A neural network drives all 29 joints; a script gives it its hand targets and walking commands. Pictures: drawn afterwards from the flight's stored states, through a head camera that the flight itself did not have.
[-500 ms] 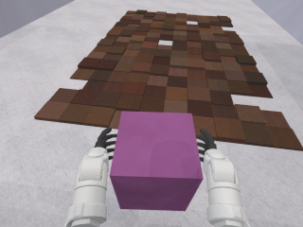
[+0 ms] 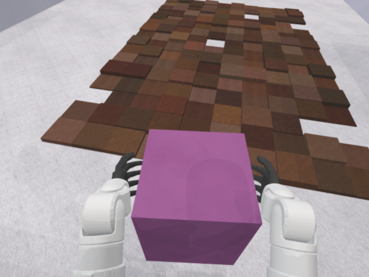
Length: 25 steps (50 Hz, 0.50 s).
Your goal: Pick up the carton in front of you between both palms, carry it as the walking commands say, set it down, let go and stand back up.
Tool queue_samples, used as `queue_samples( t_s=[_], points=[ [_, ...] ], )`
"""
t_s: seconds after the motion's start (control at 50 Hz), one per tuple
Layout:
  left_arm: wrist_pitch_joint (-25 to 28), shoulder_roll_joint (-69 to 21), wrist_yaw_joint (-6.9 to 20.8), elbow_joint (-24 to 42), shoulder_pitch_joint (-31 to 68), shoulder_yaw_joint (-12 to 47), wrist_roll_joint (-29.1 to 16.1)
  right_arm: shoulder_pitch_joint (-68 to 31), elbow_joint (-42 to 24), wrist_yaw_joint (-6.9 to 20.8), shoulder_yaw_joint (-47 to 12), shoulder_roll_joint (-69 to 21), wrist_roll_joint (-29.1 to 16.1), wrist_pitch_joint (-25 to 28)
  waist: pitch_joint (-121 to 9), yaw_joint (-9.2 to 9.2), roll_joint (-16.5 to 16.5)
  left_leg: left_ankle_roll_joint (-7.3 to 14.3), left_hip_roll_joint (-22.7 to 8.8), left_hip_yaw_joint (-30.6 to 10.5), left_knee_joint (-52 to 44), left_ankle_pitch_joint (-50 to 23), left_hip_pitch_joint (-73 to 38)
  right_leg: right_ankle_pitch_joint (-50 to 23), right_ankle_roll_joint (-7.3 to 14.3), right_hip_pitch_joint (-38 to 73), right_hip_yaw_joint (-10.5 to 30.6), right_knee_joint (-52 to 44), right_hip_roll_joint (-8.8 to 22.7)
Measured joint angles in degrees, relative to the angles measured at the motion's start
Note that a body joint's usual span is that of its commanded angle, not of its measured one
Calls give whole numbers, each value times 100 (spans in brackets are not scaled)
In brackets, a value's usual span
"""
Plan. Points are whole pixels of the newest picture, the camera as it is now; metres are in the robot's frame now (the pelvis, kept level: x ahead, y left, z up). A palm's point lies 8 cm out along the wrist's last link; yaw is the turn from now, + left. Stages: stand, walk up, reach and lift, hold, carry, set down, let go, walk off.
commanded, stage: carry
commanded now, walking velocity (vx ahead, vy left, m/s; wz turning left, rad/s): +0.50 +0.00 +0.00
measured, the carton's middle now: (193, 199) +0.29 -0.01 +0.01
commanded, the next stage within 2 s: none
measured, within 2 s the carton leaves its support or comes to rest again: neither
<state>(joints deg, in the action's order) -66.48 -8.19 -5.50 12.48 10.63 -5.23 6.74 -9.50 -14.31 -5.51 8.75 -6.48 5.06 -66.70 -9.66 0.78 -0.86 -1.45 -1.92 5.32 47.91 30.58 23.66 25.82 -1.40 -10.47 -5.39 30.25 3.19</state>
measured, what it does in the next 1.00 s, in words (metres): walks ahead: left foot, then right foot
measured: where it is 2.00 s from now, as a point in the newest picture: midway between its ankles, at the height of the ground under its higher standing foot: (191, 126)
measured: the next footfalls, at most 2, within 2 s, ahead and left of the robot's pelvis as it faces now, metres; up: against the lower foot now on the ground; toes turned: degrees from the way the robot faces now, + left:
left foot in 0.06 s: +0.08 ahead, +0.09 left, +0.00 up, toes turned +6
right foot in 0.42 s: +0.43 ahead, -0.11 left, +0.00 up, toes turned -12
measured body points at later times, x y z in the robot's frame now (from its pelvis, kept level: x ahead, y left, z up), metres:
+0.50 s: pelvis +0.30 -0.04 -0.01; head +0.30 -0.04 +0.44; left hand +0.58 +0.11 +0.06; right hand +0.58 -0.20 +0.06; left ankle +0.09 +0.07 -0.65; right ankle +0.39 -0.11 -0.73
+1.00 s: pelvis +0.64 -0.02 -0.01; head +0.65 -0.01 +0.44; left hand +0.94 +0.12 +0.08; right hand +0.92 -0.18 +0.08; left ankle +0.75 +0.05 -0.73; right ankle +0.42 -0.10 -0.66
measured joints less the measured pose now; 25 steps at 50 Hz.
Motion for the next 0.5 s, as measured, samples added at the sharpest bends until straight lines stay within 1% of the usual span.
queue_samples(
  t_s=[0.02,0.04,0.06,0.08,0.1,0.14,0.16,0.18,0.2,0.26,0.3,0.36,0.38,0.4,0.42,0.44,0.46,0.48,0.5],
  points=[
    [-72,28,-12,194,-84,43,-5,13,-105,4,26,-70,-12,-39,69,15,-79,30,78,134,-349,-65,72,4,-14,124,30,-131,57],
    [-134,45,-15,398,-151,35,-17,17,-211,6,22,-145,-6,-58,154,30,-151,64,161,281,-908,-419,48,39,-35,238,65,-187,121],
    [-181,57,-16,596,-203,2,-35,-6,-295,8,-55,-152,-4,-75,255,68,-189,143,221,413,-1400,-1000,-77,116,-52,297,81,-62,180],
    [-212,71,-24,768,-277,-64,-58,-36,-292,-3,-188,-147,7,-58,313,110,-231,289,254,524,-1532,-1459,-239,190,-60,204,53,350,280],
    [-238,80,-28,873,-345,-139,-94,-56,-259,-5,-302,-140,31,-48,329,87,-201,407,244,592,-1528,-1448,-359,159,-68,-15,60,991,287],
    [-315,78,-31,935,-359,-208,-149,-51,-298,-9,-394,-131,83,-123,339,38,-9,523,181,581,-1717,-1156,-658,211,44,-632,110,2375,97],
    [-351,76,-30,926,-325,-213,-167,-32,-351,-12,-396,-128,102,-167,336,4,74,520,155,562,-1906,-1101,-827,171,109,-943,78,2838,27],
    [-376,72,-28,905,-279,-203,-178,-9,-417,-16,-379,-126,115,-207,330,-36,142,452,129,531,-2138,-1128,-1011,64,160,-1221,23,3058,-17],
    [-388,68,-21,883,-231,-184,-180,6,-488,-20,-351,-124,123,-241,326,-81,199,385,108,497,-2384,-1181,-1204,-71,184,-1466,-35,3058,-41],
    [-354,51,16,858,-117,-113,-128,3,-659,-31,-266,-124,118,-278,336,-221,293,354,49,402,-2988,-1209,-1770,-541,182,-2074,-169,2426,-63],
    [-325,48,48,874,-106,-62,-74,11,-715,-30,-227,-123,95,-266,332,-286,287,293,16,355,-3227,-1117,-2129,-927,180,-2311,-260,1668,-54],
    [-313,53,65,912,-162,-12,-14,12,-698,-22,-210,-121,61,-252,355,-317,262,147,-54,318,-3308,-783,-2659,-1650,234,-2330,-523,497,-99],
    [-312,55,68,902,-173,-1,-2,11,-680,-20,-203,-121,57,-254,375,-310,269,90,-105,309,-3186,-597,-2802,-1865,266,-2233,-649,216,-144],
    [-315,55,69,875,-174,5,7,15,-658,-17,-195,-120,58,-258,395,-290,265,40,-164,328,-2914,-368,-2896,-1925,301,-2066,-781,-18,-197],
    [-319,52,71,824,-158,12,14,24,-634,-11,-181,-116,66,-262,405,-273,244,11,-232,352,-2433,-115,-2894,-2006,387,-1867,-871,-140,-228],
    [-281,48,72,706,-137,36,29,16,-562,2,-135,-109,75,-247,420,-213,307,9,-386,349,-1664,-80,-2692,-2050,579,-1830,-941,94,-265],
    [-247,46,74,562,-107,48,49,5,-458,15,-87,-106,83,-231,440,-143,325,34,-421,165,-656,-212,-2289,-1854,718,-1821,-986,342,-270],
    [-231,45,74,437,-94,45,61,1,-352,27,-59,-108,101,-220,479,-95,299,78,-351,-71,349,-316,-1806,-1644,798,-1743,-1005,422,-259],
    [-227,47,75,355,-112,37,61,15,-270,34,-51,-118,122,-219,525,-53,261,145,-276,-214,1158,-449,-1332,-1501,830,-1606,-1009,352,-257]
  ],
)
